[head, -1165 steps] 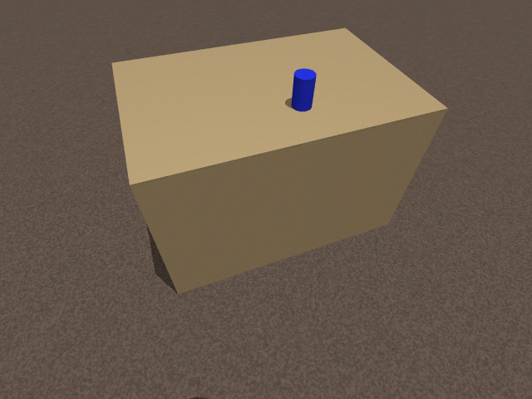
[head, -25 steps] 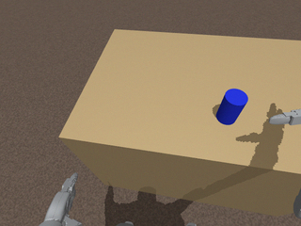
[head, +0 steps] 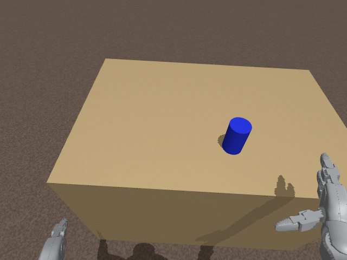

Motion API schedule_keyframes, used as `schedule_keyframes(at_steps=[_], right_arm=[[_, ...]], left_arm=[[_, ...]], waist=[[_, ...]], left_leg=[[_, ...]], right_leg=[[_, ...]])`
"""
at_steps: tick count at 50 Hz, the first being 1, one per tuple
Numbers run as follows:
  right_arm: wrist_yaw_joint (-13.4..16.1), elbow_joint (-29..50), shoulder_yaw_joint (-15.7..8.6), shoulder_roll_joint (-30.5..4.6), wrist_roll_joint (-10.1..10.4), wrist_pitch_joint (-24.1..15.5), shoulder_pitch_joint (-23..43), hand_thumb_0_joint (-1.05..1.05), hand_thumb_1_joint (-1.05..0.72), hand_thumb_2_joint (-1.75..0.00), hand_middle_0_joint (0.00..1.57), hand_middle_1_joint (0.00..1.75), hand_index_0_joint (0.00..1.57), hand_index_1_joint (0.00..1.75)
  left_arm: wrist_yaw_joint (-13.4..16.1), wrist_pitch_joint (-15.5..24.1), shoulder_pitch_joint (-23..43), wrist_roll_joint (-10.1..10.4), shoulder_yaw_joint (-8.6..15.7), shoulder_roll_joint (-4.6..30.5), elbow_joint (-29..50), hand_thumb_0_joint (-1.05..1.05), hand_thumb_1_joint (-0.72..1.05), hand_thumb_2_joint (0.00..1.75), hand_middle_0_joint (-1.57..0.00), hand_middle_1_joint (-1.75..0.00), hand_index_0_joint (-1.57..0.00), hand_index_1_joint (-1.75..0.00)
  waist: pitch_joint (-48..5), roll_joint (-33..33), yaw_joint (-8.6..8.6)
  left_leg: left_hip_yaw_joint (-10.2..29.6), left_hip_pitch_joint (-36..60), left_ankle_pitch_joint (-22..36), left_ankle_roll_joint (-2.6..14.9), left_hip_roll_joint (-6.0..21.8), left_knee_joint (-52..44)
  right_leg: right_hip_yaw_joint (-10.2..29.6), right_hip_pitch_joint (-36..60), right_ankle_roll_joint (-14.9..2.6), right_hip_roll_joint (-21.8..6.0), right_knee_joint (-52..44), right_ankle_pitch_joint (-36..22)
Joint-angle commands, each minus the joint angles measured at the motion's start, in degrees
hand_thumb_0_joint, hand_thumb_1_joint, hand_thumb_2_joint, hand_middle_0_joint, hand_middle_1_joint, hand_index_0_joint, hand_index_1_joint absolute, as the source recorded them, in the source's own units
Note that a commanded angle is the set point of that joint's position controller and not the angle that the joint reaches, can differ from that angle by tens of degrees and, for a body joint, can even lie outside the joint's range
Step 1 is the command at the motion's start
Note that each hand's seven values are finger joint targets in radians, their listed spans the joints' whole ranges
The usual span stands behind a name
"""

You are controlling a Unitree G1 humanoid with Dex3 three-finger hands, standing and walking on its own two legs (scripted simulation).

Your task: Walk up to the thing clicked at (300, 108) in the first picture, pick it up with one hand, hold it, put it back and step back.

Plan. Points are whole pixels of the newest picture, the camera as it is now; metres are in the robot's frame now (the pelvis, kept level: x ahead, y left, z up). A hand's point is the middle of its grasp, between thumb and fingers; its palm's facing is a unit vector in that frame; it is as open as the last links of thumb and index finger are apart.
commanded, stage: sink last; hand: right
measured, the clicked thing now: (235, 136) +0.49 -0.19 -0.05
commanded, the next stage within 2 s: home in 0.54 s
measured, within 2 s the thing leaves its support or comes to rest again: neither
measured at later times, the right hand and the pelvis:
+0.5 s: hand (306, 250) +0.15 -0.23 +0.05, palm faces +0.35 +0.86 -0.38, open 17.5 cm; pelvis -0.02 +0.03 +0.00, yaw -2 degrees
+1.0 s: hand out of the picture +0.14 -0.19 -0.04, palm faces +0.19 +0.95 -0.26, open 17.3 cm; pelvis -0.02 +0.02 +0.01, yaw -1 degrees
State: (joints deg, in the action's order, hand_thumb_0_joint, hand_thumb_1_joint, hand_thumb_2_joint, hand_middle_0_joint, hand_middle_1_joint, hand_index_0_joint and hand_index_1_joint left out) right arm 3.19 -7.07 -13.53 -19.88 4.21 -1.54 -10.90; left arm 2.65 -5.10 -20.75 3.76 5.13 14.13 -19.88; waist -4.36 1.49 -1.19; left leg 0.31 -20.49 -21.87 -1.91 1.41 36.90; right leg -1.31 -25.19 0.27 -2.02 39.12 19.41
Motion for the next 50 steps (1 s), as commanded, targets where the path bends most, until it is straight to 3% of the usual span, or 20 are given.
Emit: schedule_keyframes(at_steps=[1,3,4,6,9,11,13,15,19,22,23,26,30,32,34,38,41,45,48,50], right_arm=[[2.05,20.6,-5.33,-10.65,0.24,-4.28,1.24,0.0,0.53,-0.05,0.06,0.06,0.05,0.06],[1.77,20.35,-3.63,-7.47,0.13,-4.21,-6.49,0.0,0.55,-0.05,0.05,0.06,0.05,0.06],[1.63,25.05,-2.56,-6.99,0.06,-4.6,-6.9,0.0,0.54,-0.05,0.05,0.06,0.05,0.06],[1.42,26.96,-2.12,-5.96,0.07,-4.97,-11.18,0.0,0.53,-0.05,0.05,0.06,0.05,0.06],[0.87,26.84,-2.49,-5.68,0.1,-5.01,-16.02,0.0,0.54,-0.05,0.05,0.06,0.05,0.06],[0.98,31.62,-3.62,-6.77,0.2,-5.37,-11.21,0.0,0.53,-0.06,0.05,0.06,0.05,0.06],[1.15,26.98,-4.77,-6.94,-0.01,-5.1,-12.28,0.0,0.55,-0.05,0.05,0.06,0.05,0.06],[0.91,25.77,-4.45,-5.91,0.01,-5.52,-12.97,0.0,0.54,-0.06,0.05,0.06,0.05,0.06],[0.62,24.39,-5.74,-6.59,-0.36,-7.09,-13.41,0.0,0.56,-0.06,0.05,0.06,0.05,0.06],[0.62,23.71,-7.27,-7.89,-0.5,-8.07,-13.14,0.0,0.57,-0.05,0.05,0.06,0.05,0.06],[0.59,22.12,-7.64,-8.23,-0.49,-8.28,-13.39,0.0,0.57,-0.05,0.05,0.06,0.05,0.06],[0.79,20.51,-9.8,-9.65,-0.71,-9.08,-13.59,0.0,0.56,-0.06,0.05,0.06,0.05,0.06],[1.09,17.25,-10.22,-9.31,-0.87,-10.22,-13.72,0.0,0.53,-0.06,0.05,0.06,0.05,0.06],[0.59,16.57,-7.63,-6.7,-0.95,-10.89,-13.46,0.0,0.52,-0.06,0.05,0.06,0.05,0.06],[0.45,16.58,-6.79,-6.7,-1.05,-11.19,-13.38,0.0,0.48,-0.1,0.06,0.07,0.06,0.07],[0.16,12.85,-3.06,-3.53,-1.72,-11.68,-13.38,0.0,0.53,-0.07,0.06,0.06,0.06,0.06],[0.1,9.58,-0.17,-2.01,-2.2,-11.53,-12.07,0.0,0.52,-0.07,0.06,0.06,0.06,0.06],[-0.06,3.23,3.47,0.01,-2.67,-10.26,-12.38,0.0,0.51,-0.08,0.06,0.06,0.06,0.06],[-0.1,-0.37,5.94,0.93,-2.95,-8.96,-7.03,0.0,0.53,-0.07,0.06,0.06,0.06,0.06],[-0.01,-3.21,6.92,1.34,-3.28,-8.36,-4.13,0.0,0.55,-0.05,0.05,0.05,0.05,0.05]], left_arm=[[2.64,4.42,3.88,-0.82,5.7,8.91,8.36,0.0,-0.53,0.06,-0.05,-0.05,-0.05,-0.05],[2.72,5.1,4.13,-0.97,3.23,6.35,9.68,0.0,-0.53,0.06,-0.05,-0.05,-0.05,-0.05],[2.8,5.27,3.14,-1.15,4.03,6.68,8.91,0.0,-0.53,0.06,-0.05,-0.05,-0.05,-0.05],[2.61,5.81,2.36,-1.3,1.7,4.21,7.53,0.0,-0.52,0.06,-0.05,-0.06,-0.05,-0.05],[2.9,6.51,0.91,-1.55,4.38,6.52,7.2,0.0,-0.52,0.06,-0.05,-0.06,-0.05,-0.06],[3.48,7.52,2.17,-1.75,6.24,8.48,9.01,0.0,-0.53,0.06,-0.05,-0.06,-0.05,-0.06],[4.08,8.16,2.29,-1.82,7.68,9.46,8.84,0.0,-0.52,0.05,-0.05,-0.06,-0.05,-0.06],[3.98,8.65,1.36,-1.97,5.97,7.28,7.54,0.0,-0.53,0.06,-0.05,-0.06,-0.05,-0.06],[3.75,9.81,2.61,-2.35,3.37,4.75,8.42,0.0,-0.53,0.06,-0.05,-0.06,-0.05,-0.06],[3.76,10.15,3.3,-2.52,3.85,5.17,6.37,0.0,-0.54,0.07,-0.05,-0.05,-0.05,-0.06],[3.9,10.43,3.57,-2.71,5.14,6.7,6.52,0.0,-0.54,0.07,-0.05,-0.05,-0.05,-0.06],[3.74,10.99,5.11,-2.85,4.01,5.84,5.43,0.0,-0.55,0.08,-0.05,-0.05,-0.04,-0.06],[3.71,11.43,5.91,-2.9,3.8,6.06,4.98,0.0,-0.54,0.08,-0.05,-0.05,-0.04,-0.06],[3.39,11.55,5.49,-2.85,3.39,4.76,1.98,0.0,-0.54,0.08,-0.05,-0.05,-0.04,-0.06],[3.3,12.11,6.27,-2.85,4.05,5.94,1.85,0.0,-0.38,0.24,-0.12,-0.17,-0.12,-0.17],[2.65,13.03,8.7,-2.84,-0.75,1.84,0.92,0.0,-0.06,0.54,-0.14,-0.19,-0.14,-0.19],[2.62,13.24,11.86,-3.02,-4.21,-0.25,0.8,0.0,0.18,0.6,-0.15,-0.21,-0.15,-0.21],[3.23,13.02,9.91,-3.56,-0.14,5.26,-1.9,0.0,0.5,0.71,-0.17,-0.24,-0.17,-0.24],[3.18,13.01,9.83,-3.34,1.71,6.67,-3.61,0.0,0.69,0.78,-0.18,-0.26,-0.18,-0.26],[2.94,13.06,10.23,-3.27,0.33,5.19,-3.83,0.0,0.84,0.87,-0.19,-0.29,-0.19,-0.29]], waist=[[-7.68,2.37,-0.03],[-5.75,0.89,-0.58],[-7.46,1.96,-0.35],[-4.47,2.32,-1.09],[-1.21,-0.02,-0.14],[-1.94,-0.07,1.15],[-0.33,-2.1,1.25],[2.69,-3.36,0.74],[1.59,-5.36,-0.97],[1.19,-2.99,-1.84],[0.94,-3.26,-1.1],[-0.09,-2.93,-2.08],[1.38,-2.75,-2.05],[3.65,-0.59,-1.66],[2.83,-0.52,-1.33],[1.38,-0.64,-0.85],[0.84,-1.47,-0.7],[-0.76,-0.98,1.15],[0.97,-0.69,2.49],[0.01,-1.11,2.35]], left_leg=[[-3.94,2.0,16.14,2.06,-2.17,-3.97],[-4.03,1.6,16.07,1.95,-2.09,-4.02],[-3.72,2.1,17.36,1.78,-1.75,-3.91],[-4.01,1.53,15.45,1.93,-1.82,-4.15],[-3.52,-0.41,12.42,1.29,-1.33,-5.35],[-3.05,-1.38,10.79,1.22,-1.06,-5.86],[-3.08,-2.3,9.02,1.04,-0.93,-6.41],[-2.15,-3.22,5.83,0.82,-0.04,-7.86],[-0.62,-1.83,5.19,0.54,1.07,-9.16],[-0.34,-0.59,8.22,0.41,1.39,-9.05],[-0.12,-0.71,7.92,0.38,1.42,-9.31],[-0.34,1.22,9.88,0.27,1.3,-9.51],[-1.42,1.6,7.85,0.93,0.56,-10.23],[-1.89,0.58,4.71,1.42,0.22,-10.85],[-2.6,0.89,5.45,1.63,-0.42,-10.61],[-3.81,2.33,9.17,1.86,-1.42,-9.62],[-3.9,3.41,10.41,1.85,-1.49,-9.78],[-4.13,3.61,12.93,1.88,-1.74,-9.41],[-4.41,2.04,11.14,2.06,-2.03,-10.0],[-4.3,2.71,12.1,2.05,-1.86,-10.27]], right_leg=[[-0.84,10.34,-0.41,0.63,-6.07,-16.1],[-1.02,9.47,-0.59,0.86,-5.81,-16.24],[-1.31,10.16,-0.65,1.12,-5.64,-16.92],[-1.42,8.84,-0.6,1.34,-6.19,-15.31],[-1.98,7.33,-1.06,1.86,-6.25,-11.14],[-1.79,8.73,-1.04,1.84,-6.56,-9.47],[-1.3,8.56,-1.23,1.87,-6.78,-7.8],[-1.56,7.33,-1.05,2.27,-6.4,-5.95],[-1.84,7.9,-0.8,2.74,-5.86,-7.3],[-2.21,7.86,-0.7,3.13,-6.15,-8.85],[-2.16,8.27,-0.82,3.03,-6.26,-8.63],[-1.93,9.11,-0.93,2.92,-6.87,-10.09],[-1.64,9.78,-0.73,2.6,-8.71,-9.48],[-1.81,9.66,-0.44,2.49,-10.07,-7.01],[-1.6,10.67,-0.52,2.17,-10.96,-7.55],[-1.14,11.73,-0.6,1.64,-11.81,-10.07],[-1.08,11.67,-0.71,1.55,-11.9,-11.28],[-0.88,13.88,-0.56,1.17,-12.49,-13.08],[-0.46,14.49,-0.5,0.65,-13.51,-10.9],[-0.39,15.12,-0.53,0.67,-13.21,-11.82]])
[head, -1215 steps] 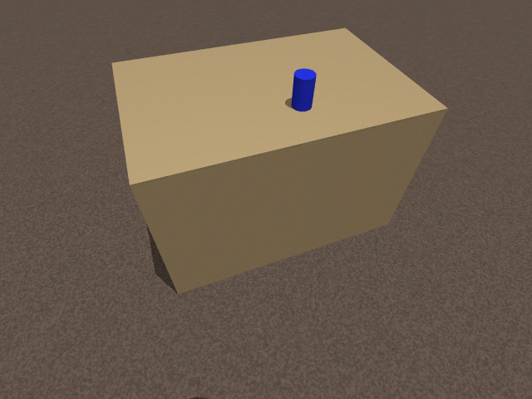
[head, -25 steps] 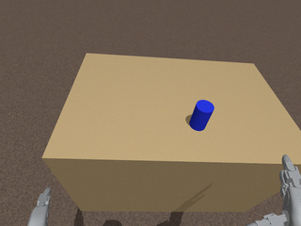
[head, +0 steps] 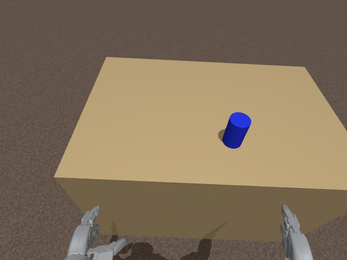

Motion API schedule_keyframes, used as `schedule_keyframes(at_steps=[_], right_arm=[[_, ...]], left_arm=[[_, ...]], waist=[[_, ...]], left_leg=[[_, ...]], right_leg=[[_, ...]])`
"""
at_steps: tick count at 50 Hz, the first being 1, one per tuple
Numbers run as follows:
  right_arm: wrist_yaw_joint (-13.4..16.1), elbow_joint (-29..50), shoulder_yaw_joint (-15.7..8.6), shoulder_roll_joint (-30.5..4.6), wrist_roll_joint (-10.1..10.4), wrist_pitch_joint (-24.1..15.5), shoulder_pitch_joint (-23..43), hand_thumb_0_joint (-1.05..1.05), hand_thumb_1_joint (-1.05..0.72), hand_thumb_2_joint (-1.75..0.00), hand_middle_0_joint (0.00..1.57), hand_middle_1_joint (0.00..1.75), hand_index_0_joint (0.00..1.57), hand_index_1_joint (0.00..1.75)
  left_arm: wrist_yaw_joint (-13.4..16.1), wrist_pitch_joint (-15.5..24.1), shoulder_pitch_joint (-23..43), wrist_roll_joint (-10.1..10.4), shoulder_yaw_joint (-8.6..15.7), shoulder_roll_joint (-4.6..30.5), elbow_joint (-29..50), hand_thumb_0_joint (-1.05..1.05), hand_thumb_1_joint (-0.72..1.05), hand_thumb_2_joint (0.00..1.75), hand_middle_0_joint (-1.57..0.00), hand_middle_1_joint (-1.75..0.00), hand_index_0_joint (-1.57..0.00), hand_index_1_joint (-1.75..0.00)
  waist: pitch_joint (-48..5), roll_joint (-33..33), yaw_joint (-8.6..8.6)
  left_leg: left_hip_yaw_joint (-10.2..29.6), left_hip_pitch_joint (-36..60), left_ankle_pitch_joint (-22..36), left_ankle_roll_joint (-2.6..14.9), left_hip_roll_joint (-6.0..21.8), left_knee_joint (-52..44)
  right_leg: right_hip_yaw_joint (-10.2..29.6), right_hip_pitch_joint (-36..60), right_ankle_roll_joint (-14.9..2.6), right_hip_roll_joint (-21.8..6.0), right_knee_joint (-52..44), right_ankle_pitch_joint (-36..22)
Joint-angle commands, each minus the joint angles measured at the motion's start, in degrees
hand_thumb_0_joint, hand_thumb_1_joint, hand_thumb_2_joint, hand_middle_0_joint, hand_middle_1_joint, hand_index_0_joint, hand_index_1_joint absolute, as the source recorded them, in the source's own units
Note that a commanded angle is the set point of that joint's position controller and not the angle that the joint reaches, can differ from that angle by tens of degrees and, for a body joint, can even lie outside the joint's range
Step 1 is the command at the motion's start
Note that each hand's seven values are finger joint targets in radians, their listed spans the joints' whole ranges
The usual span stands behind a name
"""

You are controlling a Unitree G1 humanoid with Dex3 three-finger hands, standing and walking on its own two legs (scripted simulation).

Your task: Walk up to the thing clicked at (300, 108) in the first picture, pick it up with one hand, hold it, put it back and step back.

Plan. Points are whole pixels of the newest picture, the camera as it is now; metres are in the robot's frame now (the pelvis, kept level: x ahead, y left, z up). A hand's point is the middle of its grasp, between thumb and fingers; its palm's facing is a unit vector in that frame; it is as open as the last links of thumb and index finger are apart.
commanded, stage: home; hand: right
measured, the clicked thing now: (235, 131) +0.52 -0.20 -0.06
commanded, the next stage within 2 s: none
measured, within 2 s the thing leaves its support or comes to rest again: neither
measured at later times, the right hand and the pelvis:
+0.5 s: hand (247, 243) +0.19 -0.18 -0.09, palm faces +0.09 +0.97 -0.23, open 17.4 cm; pelvis +0.01 +0.00 +0.00, yaw +1 degrees
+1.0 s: hand out of the picture +0.06 -0.27 -0.14, palm faces -0.06 +0.92 -0.39, open 17.4 cm; pelvis +0.00 -0.01 +0.01, yaw +1 degrees
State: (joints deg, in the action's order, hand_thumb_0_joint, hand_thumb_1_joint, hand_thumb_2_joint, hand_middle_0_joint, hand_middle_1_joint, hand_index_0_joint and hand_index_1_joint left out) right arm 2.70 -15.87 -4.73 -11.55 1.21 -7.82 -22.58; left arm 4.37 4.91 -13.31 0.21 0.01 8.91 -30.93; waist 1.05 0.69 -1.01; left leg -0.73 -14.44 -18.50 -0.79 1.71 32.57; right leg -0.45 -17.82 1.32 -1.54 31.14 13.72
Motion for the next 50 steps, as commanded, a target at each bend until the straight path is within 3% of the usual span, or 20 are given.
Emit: schedule_keyframes(at_steps=[1,6,8,9,11,12,13,14,15,18,21,24,25,26,27,29,30,32,39,50], right_arm=[[0.6,3.76,-1.74,-6.91,-0.43,-1.58,7.66,0.0,0.54,-0.06,0.05,0.05,0.05,0.05],[0.87,-1.44,0.59,-6.11,-0.54,-0.44,14.43,0.0,0.56,-0.05,0.05,0.05,0.05,0.05],[1.25,-1.86,0.16,-7.45,-0.64,-0.39,14.39,0.0,0.56,-0.05,0.05,0.05,0.05,0.05],[1.33,-4.34,0.84,-6.67,-0.68,-0.01,12.65,0.0,0.54,-0.06,0.05,0.06,0.05,0.06],[1.4,-5.63,1.45,-6.33,-0.54,0.36,11.43,0.0,0.54,-0.06,0.05,0.05,0.05,0.05],[1.59,-4.74,0.46,-7.56,-0.51,0.25,12.13,0.0,0.55,-0.05,0.05,0.05,0.05,0.05],[3.11,-3.82,-5.63,-10.45,-0.37,-0.05,9.89,0.0,0.56,-0.05,0.05,0.05,0.05,0.05],[2.58,-5.42,0.72,-5.43,-0.5,0.26,8.24,0.0,0.53,-0.06,0.05,0.06,0.05,0.06],[2.1,-5.08,4.25,-1.97,-0.24,0.44,9.78,0.0,0.52,-0.07,0.06,0.06,0.06,0.06],[2.87,-5.64,1.44,-4.31,-0.28,0.43,11.3,0.0,0.53,-0.06,0.05,0.06,0.05,0.06],[2.67,-5.41,2.76,-3.39,-0.34,0.11,13.36,0.0,0.55,-0.06,0.05,0.05,0.05,0.05],[3.1,-5.74,1.31,-4.71,-0.43,0.16,15.31,0.0,0.56,-0.05,0.05,0.05,0.05,0.05],[3.15,-5.6,2.08,-4.01,-0.47,0.17,15.36,0.0,0.56,-0.05,0.05,0.05,0.05,0.05],[3.32,-5.12,1.49,-4.79,-0.54,0.1,15.95,0.0,0.56,-0.05,0.05,0.05,0.05,0.05],[1.55,-17.1,-0.78,-18.13,-4.5,1.89,7.08,0.0,0.58,-0.03,0.05,0.05,0.05,0.05],[0.39,-19.27,-0.64,-16.88,-3.67,3.29,7.03,0.0,0.57,-0.04,0.05,0.05,0.05,0.05],[-0.07,-20.54,0.12,-15.91,-3.15,3.4,7.69,0.0,0.58,-0.03,0.05,0.05,0.05,0.05],[-0.77,-23.15,1.49,-14.87,-2.8,3.53,10.4,0.0,0.56,-0.05,0.05,0.05,0.05,0.05],[-1.49,-32.58,2.46,-18.44,-2.93,4.62,13.87,0.0,0.56,-0.05,0.05,0.05,0.05,0.05],[-1.68,-41.34,3.28,-21.76,-2.49,5.66,13.59,0.0,0.54,-0.06,0.05,0.05,0.05,0.05]], left_arm=[[1.17,3.02,3.13,0.29,4.69,9.47,7.53,0.0,0.84,0.87,-0.19,-0.29,-0.19,-0.29],[0.84,2.49,7.94,0.57,0.84,5.71,7.83,0.0,0.9,0.9,-0.2,-0.3,-0.2,-0.3],[0.62,2.18,7.88,0.54,0.68,5.56,6.9,0.0,0.9,0.9,-0.2,-0.3,-0.2,-0.3],[0.73,1.92,7.19,0.46,1.47,6.73,6.6,0.0,0.9,0.9,-0.2,-0.3,-0.2,-0.3],[0.16,1.87,7.75,0.47,1.23,6.86,7.38,0.0,0.9,0.9,-0.2,-0.3,-0.2,-0.3],[0.18,1.49,7.64,0.55,1.06,6.41,6.44,0.0,0.9,0.9,-0.2,-0.3,-0.2,-0.3],[0.53,0.55,3.71,-0.01,2.75,11.19,1.18,0.0,0.9,0.9,-0.2,-0.3,-0.2,-0.3],[0.45,0.45,4.85,0.15,1.78,9.88,1.95,0.0,0.9,0.9,-0.2,-0.3,-0.2,-0.3],[0.15,0.54,5.01,0.09,1.46,9.01,2.19,0.0,0.9,0.9,-0.2,-0.3,-0.2,-0.3],[0.14,-0.35,5.69,0.32,2.07,9.75,1.41,0.0,0.9,0.9,-0.2,-0.3,-0.2,-0.3],[0.09,-1.12,5.48,0.2,2.15,9.83,0.93,0.0,0.9,0.9,-0.2,-0.3,-0.2,-0.3],[0.3,-1.5,5.6,0.27,2.37,10.13,0.2,0.0,0.9,0.9,-0.2,-0.3,-0.2,-0.3],[0.22,-1.7,5.52,0.24,2.24,10.05,0.11,0.0,0.9,0.9,-0.2,-0.3,-0.2,-0.3],[0.39,-1.87,5.74,0.2,2.52,10.32,0.09,0.0,0.9,0.9,-0.2,-0.3,-0.2,-0.3],[-1.69,-1.91,3.33,-3.31,4.55,18.42,-5.78,0.0,0.9,0.9,-0.2,-0.3,-0.2,-0.3],[-2.93,-2.24,2.03,-2.9,4.24,17.37,-7.28,0.0,0.9,0.9,-0.2,-0.3,-0.2,-0.3],[-3.29,-2.29,3.06,-2.56,3.93,17.21,-8.19,0.0,0.9,0.9,-0.2,-0.3,-0.2,-0.3],[-3.76,-2.54,3.96,-2.1,3.39,17.31,-10.7,0.0,0.9,0.9,-0.2,-0.3,-0.2,-0.3],[-4.37,-3.46,6.1,-1.84,2.7,19.88,-18.84,0.0,0.9,0.9,-0.2,-0.3,-0.2,-0.3],[-4.42,-3.75,7.11,-1.4,1.78,23.01,-27.01,0.0,0.9,0.9,-0.2,-0.3,-0.2,-0.3]], waist=[[-6.99,-0.76,1.95],[-7.85,1.1,0.99],[-8.29,3.64,0.06],[-8.65,2.72,0.78],[-8.01,2.81,0.2],[-8.54,3.14,-0.27],[-7.33,1.46,-1.13],[-4.94,1.17,0.39],[-4.4,0.36,1.63],[-4.67,-1.15,0.56],[-6.81,-2.32,1.21],[-7.71,-2.53,1.02],[-8.14,-1.32,0.78],[-8.45,-0.8,0.81],[-10.72,1.39,0.5],[-12.83,0.24,0.71],[-12.43,-1.18,0.47],[-8.77,-1.55,1.16],[-1.18,-2.17,1.94],[-0.05,-1.11,1.24]], left_leg=[[-3.04,-2.13,11.11,0.83,-1.9,-5.71],[-2.27,-0.53,10.93,0.94,-1.53,-6.27],[-1.87,0.66,9.39,1.2,-1.37,-7.03],[-2.24,0.68,9.54,1.24,-1.76,-7.16],[-2.31,2.31,9.52,1.19,-1.72,-8.0],[-2.03,2.78,10.66,1.08,-1.53,-8.29],[-1.71,2.99,11.23,0.84,-2.13,-8.33],[-1.61,2.21,11.45,0.74,-1.99,-8.56],[-1.66,1.53,11.04,0.72,-2.13,-8.81],[-1.68,1.34,11.85,0.63,-2.09,-9.08],[-1.6,1.83,15.25,0.33,-2.01,-8.58],[-1.6,2.46,15.34,0.43,-2.07,-8.26],[-1.73,2.72,15.12,0.69,-2.2,-8.02],[-1.66,2.61,15.69,0.68,-2.11,-8.09],[2.87,5.05,26.5,1.37,4.08,-3.63],[2.35,6.2,29.39,1.83,4.17,-2.83],[2.37,5.51,29.32,1.84,4.22,-3.06],[3.0,3.6,22.88,1.9,4.07,-5.47],[4.8,1.64,13.2,2.12,4.46,-11.36],[5.06,4.48,7.91,1.92,4.54,-15.34]], right_leg=[[-1.32,7.74,-1.65,0.41,-4.48,-8.53],[-1.92,7.03,-1.5,0.82,-4.75,-7.87],[-2.4,6.51,-1.27,1.15,-5.4,-6.09],[-2.22,7.29,-1.24,0.77,-5.77,-6.22],[-2.36,6.54,-1.18,0.9,-6.19,-6.31],[-2.65,6.81,-1.17,1.17,-6.02,-7.41],[-3.09,7.12,-1.53,1.33,-5.51,-7.19],[-3.46,6.57,-1.6,1.41,-5.78,-6.99],[-3.46,6.45,-1.72,1.36,-6.03,-6.28],[-3.33,6.64,-1.95,1.31,-6.08,-7.27],[-3.26,8.79,-2.09,1.23,-5.5,-10.3],[-2.91,9.07,-2.05,1.11,-5.8,-10.49],[-2.85,9.63,-1.82,0.97,-6.14,-10.64],[-2.87,10.02,-1.83,1.04,-5.89,-11.25],[2.2,10.39,-3.22,-3.84,-1.24,-22.76],[2.48,11.56,-3.37,-4.47,-0.57,-26.69],[2.54,12.01,-3.37,-4.6,-0.21,-25.78],[2.3,10.14,-2.74,-4.37,-2.1,-18.51],[3.21,9.46,-2.62,-4.19,-7.54,-8.2],[5.06,10.6,-2.71,-4.82,-13.38,-3.85]])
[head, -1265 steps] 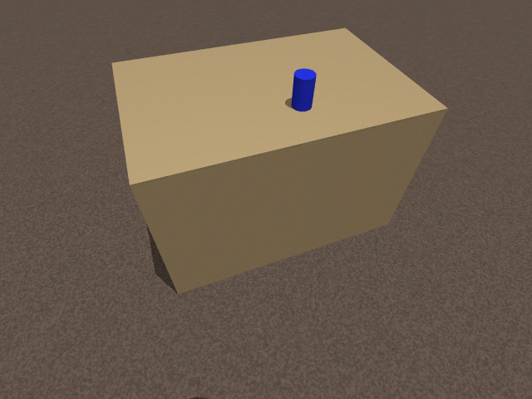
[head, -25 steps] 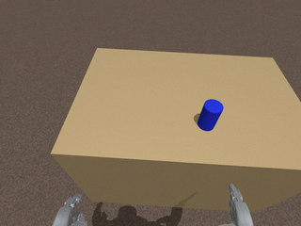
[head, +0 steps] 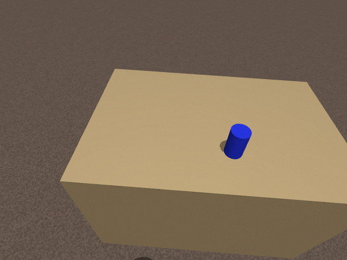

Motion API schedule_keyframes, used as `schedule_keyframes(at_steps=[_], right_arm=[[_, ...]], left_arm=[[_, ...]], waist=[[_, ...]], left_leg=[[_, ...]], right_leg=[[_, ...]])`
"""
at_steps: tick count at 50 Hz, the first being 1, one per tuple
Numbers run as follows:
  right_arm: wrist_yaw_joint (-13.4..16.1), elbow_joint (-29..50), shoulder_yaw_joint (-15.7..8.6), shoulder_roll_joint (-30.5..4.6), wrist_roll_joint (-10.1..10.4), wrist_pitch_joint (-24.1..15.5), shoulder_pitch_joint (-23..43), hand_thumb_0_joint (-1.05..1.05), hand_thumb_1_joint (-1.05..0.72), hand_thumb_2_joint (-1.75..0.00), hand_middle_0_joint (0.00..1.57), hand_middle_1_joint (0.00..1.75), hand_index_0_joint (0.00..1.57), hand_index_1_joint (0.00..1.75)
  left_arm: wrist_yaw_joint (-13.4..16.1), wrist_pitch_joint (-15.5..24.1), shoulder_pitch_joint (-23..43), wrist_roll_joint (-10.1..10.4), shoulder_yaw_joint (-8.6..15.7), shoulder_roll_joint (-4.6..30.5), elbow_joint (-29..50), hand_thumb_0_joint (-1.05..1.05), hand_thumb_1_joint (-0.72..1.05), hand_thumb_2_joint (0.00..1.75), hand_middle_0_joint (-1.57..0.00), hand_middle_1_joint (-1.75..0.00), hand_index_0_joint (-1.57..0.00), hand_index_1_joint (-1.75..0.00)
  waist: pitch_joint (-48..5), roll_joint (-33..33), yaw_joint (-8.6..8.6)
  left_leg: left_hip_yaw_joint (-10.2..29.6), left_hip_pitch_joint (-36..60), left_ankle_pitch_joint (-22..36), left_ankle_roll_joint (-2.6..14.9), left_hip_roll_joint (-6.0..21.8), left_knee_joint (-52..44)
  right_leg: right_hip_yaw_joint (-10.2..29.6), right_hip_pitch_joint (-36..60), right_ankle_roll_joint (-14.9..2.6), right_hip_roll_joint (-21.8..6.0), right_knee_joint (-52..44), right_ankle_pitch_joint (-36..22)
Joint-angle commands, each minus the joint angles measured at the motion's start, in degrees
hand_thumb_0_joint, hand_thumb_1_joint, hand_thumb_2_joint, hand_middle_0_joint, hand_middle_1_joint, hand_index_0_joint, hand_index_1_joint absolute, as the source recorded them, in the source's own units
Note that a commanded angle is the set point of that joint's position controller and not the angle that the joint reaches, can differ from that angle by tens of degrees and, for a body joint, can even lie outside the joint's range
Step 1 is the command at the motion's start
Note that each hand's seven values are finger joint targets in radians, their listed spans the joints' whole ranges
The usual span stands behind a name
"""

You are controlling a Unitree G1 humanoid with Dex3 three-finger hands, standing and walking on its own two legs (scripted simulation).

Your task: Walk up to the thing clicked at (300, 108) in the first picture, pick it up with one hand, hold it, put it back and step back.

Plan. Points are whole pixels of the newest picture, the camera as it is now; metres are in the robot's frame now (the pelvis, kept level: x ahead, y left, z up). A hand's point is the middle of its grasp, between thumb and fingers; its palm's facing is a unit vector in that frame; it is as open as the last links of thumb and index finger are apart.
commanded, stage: home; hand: right
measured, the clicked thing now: (236, 141) +0.51 -0.20 -0.07
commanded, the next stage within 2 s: stand in 1.52 s
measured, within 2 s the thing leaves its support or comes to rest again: neither
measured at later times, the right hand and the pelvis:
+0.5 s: hand out of the picture +0.05 -0.26 -0.15, palm faces -0.06 +0.93 -0.36, open 17.3 cm; pelvis +0.00 -0.01 +0.00, yaw +0 degrees
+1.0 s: hand out of the picture +0.06 -0.26 -0.15, palm faces -0.05 +0.93 -0.35, open 17.2 cm; pelvis +0.00 -0.01 +0.00, yaw +0 degrees
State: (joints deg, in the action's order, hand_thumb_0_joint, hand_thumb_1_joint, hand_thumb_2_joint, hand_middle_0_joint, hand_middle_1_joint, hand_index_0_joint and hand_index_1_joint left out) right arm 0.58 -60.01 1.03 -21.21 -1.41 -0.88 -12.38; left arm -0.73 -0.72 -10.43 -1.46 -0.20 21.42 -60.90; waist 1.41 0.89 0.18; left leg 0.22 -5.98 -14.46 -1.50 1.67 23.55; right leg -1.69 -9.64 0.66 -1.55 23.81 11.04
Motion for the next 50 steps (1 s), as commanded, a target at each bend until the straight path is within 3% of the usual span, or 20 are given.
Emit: schedule_keyframes(at_steps=[1,3,5,7,13,17,23,29,50], right_arm=[[0.44,2.38,-2.35,-11.85,0.18,-1.18,3.46,0.0,0.54,-0.06,0.05,0.05,0.05,0.05],[0.31,1.76,-2.15,-11.75,0.29,-1.04,3.69,0.0,0.52,-0.07,0.05,0.06,0.05,0.06],[0.38,1.26,-2.15,-12.16,0.21,-1.08,3.04,0.0,0.53,-0.06,0.05,0.06,0.05,0.06],[0.34,0.66,-2.04,-12.05,0.31,-0.89,2.87,0.0,0.54,-0.06,0.05,0.05,0.05,0.05],[0.22,-0.02,-2.1,-11.58,0.31,-0.71,2.59,0.0,0.54,-0.06,0.05,0.05,0.05,0.05],[0.17,0.2,-2.23,-11.53,0.37,-0.7,2.81,0.0,0.53,-0.06,0.05,0.06,0.05,0.06],[0.22,0.13,-2.13,-11.28,0.56,-0.61,3.32,0.0,0.51,-0.07,0.06,0.06,0.06,0.06],[0.43,-0.1,-2.11,-11.67,0.66,-0.73,4.04,0.0,0.53,-0.07,0.05,0.06,0.05,0.06],[0.26,-0.49,-2.49,-11.93,0.63,-0.74,5.34,0.0,0.49,-0.09,0.06,0.06,0.06,0.06]], left_arm=[[0.71,1.83,4.23,0.33,2.08,11.04,2.4,0.0,0.9,0.9,-0.2,-0.3,-0.2,-0.3],[0.73,1.83,3.78,0.31,2.0,11.29,1.44,0.0,0.9,0.9,-0.2,-0.3,-0.2,-0.3],[0.78,1.89,4.16,0.37,2.0,11.39,1.08,0.0,0.9,0.9,-0.2,-0.3,-0.2,-0.3],[0.81,1.8,4.45,0.34,2.04,11.57,0.44,0.0,0.9,0.9,-0.2,-0.3,-0.2,-0.3],[0.84,1.76,4.27,0.52,2.15,11.51,-0.74,0.0,0.9,0.9,-0.2,-0.3,-0.2,-0.3],[1.0,2.15,4.49,0.46,2.19,11.26,-0.9,0.0,0.9,0.9,-0.2,-0.3,-0.2,-0.3],[1.05,2.12,5.24,0.6,2.24,10.93,-1.12,0.0,0.9,0.9,-0.2,-0.3,-0.2,-0.3],[1.0,2.13,5.34,0.85,2.13,10.47,-1.22,0.0,0.9,0.9,-0.2,-0.3,-0.2,-0.3],[0.84,2.09,6.19,0.85,2.28,10.54,-1.65,0.0,0.9,0.9,-0.2,-0.3,-0.2,-0.3]], waist=[[0.08,-1.26,0.08],[0.17,-0.31,0.38],[-0.69,-0.82,-0.05],[1.07,-0.5,0.08],[1.19,0.14,0.14],[-0.58,0.04,-0.14],[0.07,-0.51,-0.12],[-1.94,-1.91,0.02],[-0.66,-1.01,0.23]], left_leg=[[4.24,-4.38,3.3,2.59,4.61,-6.85],[4.43,-3.83,2.74,2.59,4.71,-7.03],[4.24,-3.44,3.39,2.73,4.85,-7.05],[4.45,-4.4,1.79,2.64,4.68,-7.54],[4.33,-4.47,1.2,2.58,4.65,-7.59],[4.3,-2.98,4.25,2.73,5.11,-6.77],[4.24,-3.3,4.76,2.54,5.09,-7.2],[4.16,-1.85,10.28,2.36,5.74,-6.91],[4.22,-1.96,5.99,2.32,5.77,-8.65]], right_leg=[[6.24,2.44,-2.06,-4.75,-5.99,-1.09],[6.43,2.01,-2.05,-4.84,-6.8,1.05],[6.78,2.86,-2.12,-5.15,-6.87,-1.31],[6.97,1.9,-2.01,-5.07,-7.52,1.83],[7.35,1.42,-1.98,-5.11,-8.49,3.75],[7.15,2.47,-1.82,-5.46,-8.35,-0.97],[6.56,2.69,-1.66,-5.19,-8.28,-1.88],[6.27,4.95,-1.86,-5.66,-6.85,-10.15],[6.02,4.31,-1.67,-5.59,-8.19,-4.43]])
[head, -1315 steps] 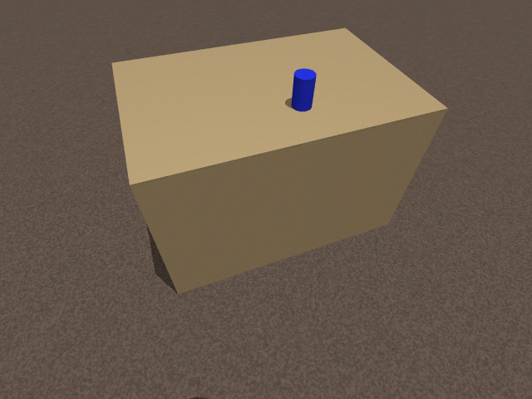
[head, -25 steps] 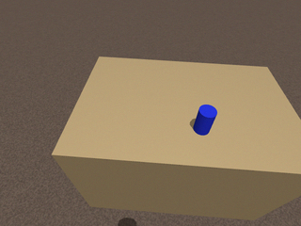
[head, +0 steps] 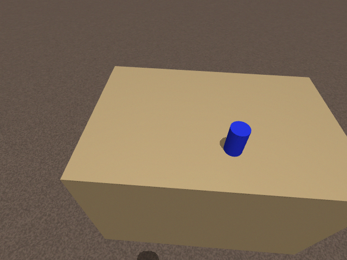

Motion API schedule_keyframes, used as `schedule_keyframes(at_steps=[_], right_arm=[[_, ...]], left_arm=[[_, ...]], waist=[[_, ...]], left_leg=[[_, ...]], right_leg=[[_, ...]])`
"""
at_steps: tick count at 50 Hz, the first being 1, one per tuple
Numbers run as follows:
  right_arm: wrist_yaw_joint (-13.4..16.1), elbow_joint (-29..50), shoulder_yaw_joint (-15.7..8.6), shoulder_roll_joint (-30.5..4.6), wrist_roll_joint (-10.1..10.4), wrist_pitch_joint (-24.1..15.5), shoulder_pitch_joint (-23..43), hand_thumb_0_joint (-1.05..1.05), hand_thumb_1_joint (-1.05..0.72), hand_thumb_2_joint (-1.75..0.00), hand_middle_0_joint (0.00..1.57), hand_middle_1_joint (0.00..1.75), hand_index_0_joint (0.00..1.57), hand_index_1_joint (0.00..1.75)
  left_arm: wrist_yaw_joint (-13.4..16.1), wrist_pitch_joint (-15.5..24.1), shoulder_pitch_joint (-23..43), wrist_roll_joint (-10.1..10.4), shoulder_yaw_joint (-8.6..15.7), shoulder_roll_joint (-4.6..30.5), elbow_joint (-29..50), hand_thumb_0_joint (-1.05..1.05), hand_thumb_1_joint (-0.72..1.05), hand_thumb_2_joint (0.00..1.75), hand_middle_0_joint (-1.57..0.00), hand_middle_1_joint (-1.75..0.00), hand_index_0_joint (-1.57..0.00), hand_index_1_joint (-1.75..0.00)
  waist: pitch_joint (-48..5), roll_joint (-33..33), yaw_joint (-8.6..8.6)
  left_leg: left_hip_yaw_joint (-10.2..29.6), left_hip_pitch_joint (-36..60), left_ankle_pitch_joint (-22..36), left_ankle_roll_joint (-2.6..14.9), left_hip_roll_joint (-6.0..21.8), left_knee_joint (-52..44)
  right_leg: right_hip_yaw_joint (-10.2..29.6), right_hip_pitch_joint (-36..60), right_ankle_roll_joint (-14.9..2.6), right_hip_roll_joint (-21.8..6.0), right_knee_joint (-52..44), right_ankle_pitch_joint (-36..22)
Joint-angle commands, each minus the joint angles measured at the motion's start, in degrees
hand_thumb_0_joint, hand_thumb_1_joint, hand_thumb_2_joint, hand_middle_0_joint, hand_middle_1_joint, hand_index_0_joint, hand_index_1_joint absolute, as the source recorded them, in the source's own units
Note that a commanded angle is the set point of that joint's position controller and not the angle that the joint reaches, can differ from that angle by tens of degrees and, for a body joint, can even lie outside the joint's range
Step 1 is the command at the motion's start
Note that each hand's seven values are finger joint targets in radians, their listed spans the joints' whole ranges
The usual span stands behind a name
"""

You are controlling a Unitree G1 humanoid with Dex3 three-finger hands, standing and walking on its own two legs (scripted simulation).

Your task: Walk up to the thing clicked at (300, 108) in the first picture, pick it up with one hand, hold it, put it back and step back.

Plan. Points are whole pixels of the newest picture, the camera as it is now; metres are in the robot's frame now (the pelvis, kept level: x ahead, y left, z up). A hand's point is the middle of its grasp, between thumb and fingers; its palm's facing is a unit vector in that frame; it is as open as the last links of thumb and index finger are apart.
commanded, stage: home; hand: right
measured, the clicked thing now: (236, 139) +0.51 -0.20 -0.08
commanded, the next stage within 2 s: stand in 0.52 s
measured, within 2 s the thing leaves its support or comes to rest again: neither
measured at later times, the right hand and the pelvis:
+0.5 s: hand out of the picture +0.06 -0.26 -0.16, palm faces -0.04 +0.94 -0.35, open 17.1 cm; pelvis +0.00 +0.00 +0.00, yaw +0 degrees
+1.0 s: hand out of the picture +0.08 -0.25 -0.16, palm faces -0.04 +0.94 -0.35, open 10.4 cm; pelvis +0.01 +0.00 +0.00, yaw +0 degrees
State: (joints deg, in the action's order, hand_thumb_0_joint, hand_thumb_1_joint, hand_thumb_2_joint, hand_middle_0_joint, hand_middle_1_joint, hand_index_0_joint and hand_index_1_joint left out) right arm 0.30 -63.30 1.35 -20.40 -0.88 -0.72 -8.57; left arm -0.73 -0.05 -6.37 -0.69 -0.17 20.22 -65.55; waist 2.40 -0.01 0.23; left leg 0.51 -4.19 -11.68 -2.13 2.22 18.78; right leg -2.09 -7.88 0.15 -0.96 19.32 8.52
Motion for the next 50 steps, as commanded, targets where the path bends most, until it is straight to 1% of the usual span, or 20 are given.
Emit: schedule_keyframes(at_steps=[1,3,8,9,10,11,15,18,19,21,24,30,31,33,34,37,41,44,48,50], right_arm=[[0.53,2.98,-2.91,-12.6,0.15,-0.87,1.68,0.0,0.48,-0.1,0.06,0.06,0.06,0.06],[0.54,3.11,-2.92,-12.58,0.16,-0.89,1.79,0.0,0.5,-0.08,0.06,0.06,0.06,0.06],[0.53,2.75,-2.72,-12.29,0.09,-0.85,1.58,0.0,0.49,-0.09,0.06,0.06,0.06,0.06],[0.58,2.84,-2.87,-12.31,0.18,-0.83,1.68,0.0,0.52,-0.07,0.06,0.06,0.06,0.06],[0.57,2.67,-2.72,-12.25,0.1,-0.83,1.85,0.0,0.5,-0.08,0.06,0.06,0.06,0.06],[0.62,2.63,-2.76,-12.3,0.07,-0.76,1.65,0.0,0.49,-0.09,0.06,0.06,0.06,0.06],[0.5,2.32,-2.71,-12.21,0.03,-0.75,1.28,0.0,0.5,-0.08,0.06,0.06,0.06,0.06],[0.39,2.34,-2.9,-12.23,0.14,-0.64,1.65,0.0,0.49,-0.09,0.06,0.06,0.06,0.06],[0.42,2.52,-3.14,-12.53,0.09,-0.67,1.42,0.0,0.49,-0.09,0.06,0.06,0.06,0.06],[0.46,2.57,-2.96,-12.26,0.05,-0.72,1.55,0.0,0.47,-0.1,0.06,0.07,0.06,0.07],[0.43,2.53,-2.96,-12.48,0.13,-0.81,1.52,0.0,0.49,-0.09,0.06,0.06,0.06,0.06],[0.46,2.42,-2.96,-12.37,0.24,-0.75,1.89,0.0,0.52,-0.07,0.06,0.06,0.06,0.06],[0.49,2.5,-2.97,-12.24,0.19,-0.69,1.85,0.0,0.49,-0.09,0.06,0.06,0.06,0.06],[0.5,2.48,-3.01,-12.38,0.15,-0.75,1.46,0.0,0.33,-0.25,0.2,0.22,0.2,0.22],[0.52,2.37,-2.96,-12.17,0.16,-0.77,1.55,0.0,0.25,-0.33,0.2,0.3,0.2,0.3],[0.59,2.55,-3.09,-12.72,0.09,-0.82,1.59,0.0,0.01,-0.57,0.2,0.3,0.2,0.3],[0.64,2.66,-3.14,-12.24,0.07,-0.74,1.76,0.0,-0.31,-0.89,0.2,0.3,0.2,0.3],[0.56,2.32,-3.06,-12.02,0.17,-0.7,1.56,0.0,-0.55,-0.9,0.2,0.3,0.2,0.3],[0.58,2.69,-3.26,-12.43,0.08,-0.8,2.04,0.0,-0.87,-0.9,0.2,0.3,0.2,0.3],[0.52,2.62,-3.26,-12.26,0.11,-0.84,1.97,0.0,-0.9,-0.9,0.2,0.3,0.2,0.3]], left_arm=[[0.89,1.49,2.22,-0.09,2.37,12.17,3.07,0.0,0.9,0.9,-0.2,-0.3,-0.2,-0.3],[0.94,1.52,2.44,0.0,2.37,12.12,3.2,0.0,0.9,0.9,-0.2,-0.3,-0.2,-0.3],[0.92,1.58,2.12,0.12,2.33,12.29,3.16,0.0,0.9,0.9,-0.2,-0.3,-0.2,-0.3],[1.0,1.47,2.35,0.09,2.43,12.49,3.22,0.0,0.9,0.9,-0.2,-0.3,-0.2,-0.3],[0.95,1.42,2.15,0.08,2.33,12.04,3.17,0.0,0.9,0.9,-0.2,-0.3,-0.2,-0.3],[0.97,1.34,2.23,0.05,2.36,12.24,3.17,0.0,0.9,0.9,-0.2,-0.3,-0.2,-0.3],[0.9,1.29,1.99,0.17,2.35,12.19,3.1,0.0,0.9,0.9,-0.2,-0.3,-0.2,-0.3],[0.86,1.38,1.65,0.11,2.22,12.08,3.1,0.0,0.9,0.9,-0.2,-0.3,-0.2,-0.3],[0.96,1.47,2.02,0.02,2.37,12.41,3.24,0.0,0.9,0.9,-0.2,-0.3,-0.2,-0.3],[0.95,1.57,2.03,0.1,2.34,12.34,3.33,0.0,0.9,0.9,-0.2,-0.3,-0.2,-0.3],[1.01,1.66,1.77,0.26,2.21,11.95,3.38,0.0,0.9,0.9,-0.2,-0.3,-0.2,-0.3],[0.99,1.49,1.87,0.25,2.28,12.14,3.24,0.0,0.9,0.9,-0.2,-0.3,-0.2,-0.3],[1.03,1.51,1.83,0.13,2.32,12.06,3.27,0.0,0.9,0.9,-0.2,-0.3,-0.2,-0.3],[1.05,1.63,1.93,0.19,2.36,12.13,3.41,0.0,0.9,0.9,-0.2,-0.3,-0.2,-0.3],[1.02,1.56,2.11,0.31,2.37,12.19,3.34,0.0,0.9,0.9,-0.2,-0.3,-0.2,-0.3],[1.07,1.6,2.11,0.28,2.45,12.13,3.6,0.0,0.9,0.9,-0.2,-0.3,-0.2,-0.3],[1.17,1.46,2.59,0.18,2.56,12.31,3.53,0.0,0.9,0.9,-0.2,-0.3,-0.2,-0.3],[1.07,1.47,2.17,0.28,2.42,12.08,3.48,0.0,0.9,0.9,-0.2,-0.3,-0.2,-0.3],[1.1,1.53,2.31,0.2,2.51,11.95,3.9,0.0,0.9,0.9,-0.2,-0.3,-0.2,-0.3],[1.07,1.63,2.13,0.21,2.46,12.09,3.88,0.0,0.9,0.9,-0.2,-0.3,-0.2,-0.3]], waist=[[-2.09,0.22,0.05],[-3.08,0.15,-0.14],[-2.62,0.16,-0.07],[-2.96,0.13,-0.19],[-2.34,-0.04,0.15],[-2.29,-0.22,-0.04],[-1.15,0.1,0.01],[-1.6,0.32,0.09],[-2.43,0.71,-0.28],[-2.48,0.36,-0.25],[-3.06,-0.38,-0.12],[-3.43,0.07,0.1],[-3.38,0.63,-0.01],[-3.56,0.34,-0.11],[-3.13,0.34,-0.11],[-4.21,-0.72,-0.1],[-3.6,0.48,-0.24],[-2.58,0.45,-0.04],[-3.46,-0.7,0.0],[-3.82,-0.08,-0.09]], left_leg=[[4.02,-3.35,3.77,3.03,5.28,-3.75],[3.91,-2.23,5.85,2.81,5.43,-3.51],[3.68,-2.92,5.23,2.89,5.38,-3.7],[3.85,-2.41,5.8,2.7,5.45,-3.83],[3.74,-2.76,5.19,2.66,5.28,-3.84],[3.63,-2.99,4.6,2.8,5.35,-3.95],[3.62,-3.9,2.36,2.64,5.05,-4.25],[3.79,-3.31,2.66,2.85,5.19,-3.82],[3.69,-2.86,3.45,2.91,5.31,-3.55],[3.59,-2.82,4.11,2.9,5.27,-3.39],[3.53,-2.37,6.06,2.9,5.4,-3.2],[3.66,-1.85,6.97,2.63,5.59,-3.48],[3.43,-1.81,6.74,2.74,5.46,-3.14],[3.25,-1.68,7.2,2.75,5.54,-3.15],[3.36,-1.8,7.54,2.51,5.36,-3.37],[3.25,-1.67,8.8,2.75,5.77,-3.2],[3.31,-1.58,8.52,2.55,5.7,-3.58],[3.4,-1.84,7.36,2.33,5.49,-3.78],[3.37,-1.87,7.94,2.6,5.73,-3.71],[3.26,-1.07,8.49,2.56,5.76,-3.59]], right_leg=[[6.36,2.34,-1.21,-6.19,-3.49,-2.62],[6.27,2.66,-1.33,-6.37,-3.08,-4.8],[6.61,3.05,-1.2,-6.63,-3.19,-5.64],[6.36,2.81,-1.37,-6.55,-2.83,-5.43],[6.31,2.27,-1.18,-6.29,-3.15,-4.68],[6.47,2.32,-1.35,-6.43,-3.07,-4.73],[6.5,1.32,-1.26,-6.09,-3.57,-0.43],[6.5,1.22,-1.34,-6.14,-3.65,-0.12],[6.84,1.64,-1.51,-6.4,-3.66,-1.36],[6.89,1.94,-1.48,-6.5,-3.32,-4.52],[6.64,2.52,-1.37,-6.54,-2.75,-6.66],[6.24,2.91,-1.42,-6.48,-2.37,-6.55],[6.23,2.63,-1.26,-6.38,-2.69,-7.29],[6.48,3.02,-1.41,-6.63,-2.62,-8.26],[6.48,3.11,-1.37,-6.58,-2.46,-8.45],[6.4,3.97,-1.46,-6.76,-1.97,-10.0],[6.04,3.52,-1.3,-6.64,-2.04,-8.83],[6.1,2.92,-1.25,-6.43,-2.82,-7.09],[6.22,3.47,-1.5,-6.7,-2.34,-8.76],[6.26,3.33,-1.46,-6.71,-2.25,-8.9]])
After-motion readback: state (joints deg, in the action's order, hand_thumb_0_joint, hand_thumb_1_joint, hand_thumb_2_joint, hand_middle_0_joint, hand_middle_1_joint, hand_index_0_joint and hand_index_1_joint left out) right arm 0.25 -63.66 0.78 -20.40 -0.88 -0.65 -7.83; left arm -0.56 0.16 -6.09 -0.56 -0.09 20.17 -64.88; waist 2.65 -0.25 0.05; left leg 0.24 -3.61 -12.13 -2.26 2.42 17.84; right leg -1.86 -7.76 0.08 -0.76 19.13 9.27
